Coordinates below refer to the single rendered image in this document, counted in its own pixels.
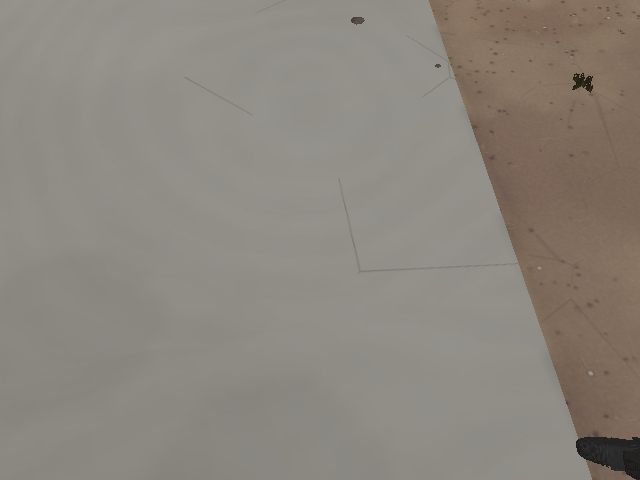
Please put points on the right robot hand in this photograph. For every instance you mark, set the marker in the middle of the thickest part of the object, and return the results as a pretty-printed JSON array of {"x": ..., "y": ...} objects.
[{"x": 619, "y": 454}]

